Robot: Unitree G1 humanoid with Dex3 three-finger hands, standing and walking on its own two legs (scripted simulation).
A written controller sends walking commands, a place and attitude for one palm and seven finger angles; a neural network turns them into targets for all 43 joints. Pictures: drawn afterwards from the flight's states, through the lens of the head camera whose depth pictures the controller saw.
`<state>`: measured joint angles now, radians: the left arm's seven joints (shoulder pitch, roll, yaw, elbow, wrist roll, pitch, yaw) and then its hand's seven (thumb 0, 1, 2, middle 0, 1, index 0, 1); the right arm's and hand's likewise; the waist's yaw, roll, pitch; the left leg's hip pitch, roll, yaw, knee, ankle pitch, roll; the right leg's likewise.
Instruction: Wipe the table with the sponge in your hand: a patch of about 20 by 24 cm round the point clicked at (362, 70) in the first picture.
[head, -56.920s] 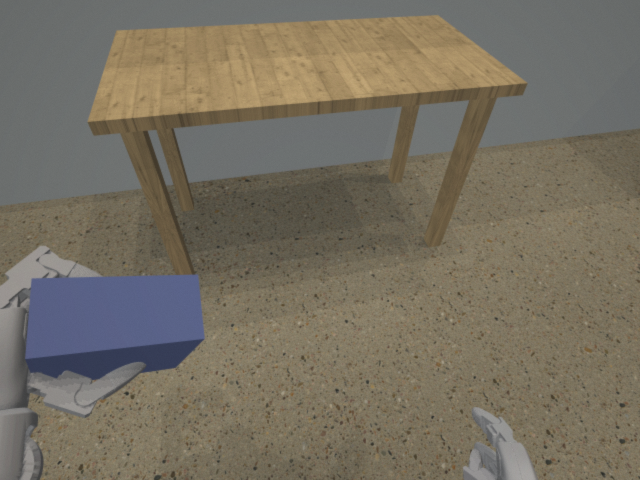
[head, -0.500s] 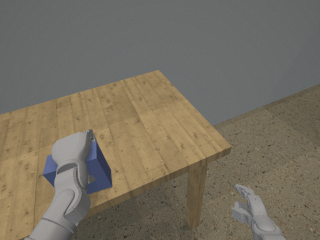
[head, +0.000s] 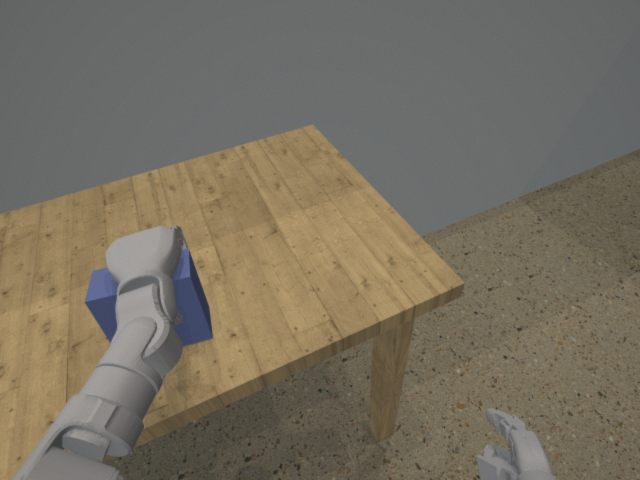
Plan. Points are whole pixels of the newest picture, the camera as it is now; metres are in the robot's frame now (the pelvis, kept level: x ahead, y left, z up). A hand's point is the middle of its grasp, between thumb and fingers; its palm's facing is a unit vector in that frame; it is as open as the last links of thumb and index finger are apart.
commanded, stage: wipe forward along the middle lane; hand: left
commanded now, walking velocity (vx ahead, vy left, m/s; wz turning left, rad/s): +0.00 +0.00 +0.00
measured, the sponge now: (160, 316) +0.33 +0.27 +0.02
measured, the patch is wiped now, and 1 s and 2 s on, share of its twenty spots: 0.95 0.95 1.00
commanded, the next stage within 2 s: slide back across to the first lane in 0.96 s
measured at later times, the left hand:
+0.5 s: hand (151, 256) +0.39 +0.29 +0.08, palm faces -0.05 -0.06 -1.00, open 10.2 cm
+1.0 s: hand (144, 237) +0.43 +0.31 +0.08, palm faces -0.07 -0.03 -1.00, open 10.2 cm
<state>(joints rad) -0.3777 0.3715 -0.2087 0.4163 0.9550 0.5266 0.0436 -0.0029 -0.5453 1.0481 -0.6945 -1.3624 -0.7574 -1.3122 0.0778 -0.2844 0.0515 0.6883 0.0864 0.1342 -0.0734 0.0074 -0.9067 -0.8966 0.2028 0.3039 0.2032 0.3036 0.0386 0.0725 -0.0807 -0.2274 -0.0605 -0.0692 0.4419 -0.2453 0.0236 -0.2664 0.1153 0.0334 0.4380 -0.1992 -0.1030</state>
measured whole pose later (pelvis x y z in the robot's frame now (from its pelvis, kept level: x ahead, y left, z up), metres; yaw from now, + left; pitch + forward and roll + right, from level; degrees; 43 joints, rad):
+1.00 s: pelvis +0.02 +0.03 +0.00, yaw +1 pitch +8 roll -1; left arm -0.73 0.43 -0.14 0.87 0.99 0.33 0.10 0.02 -0.56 1.05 -0.71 -1.36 -0.76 -1.32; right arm 0.16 -0.27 0.04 0.72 0.08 0.15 -0.07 0.00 -0.91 -0.90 0.20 0.30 0.20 0.30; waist -0.01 0.04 -0.11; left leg -0.35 -0.09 -0.08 0.48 -0.26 0.07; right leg -0.37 0.09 0.02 0.43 -0.21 -0.06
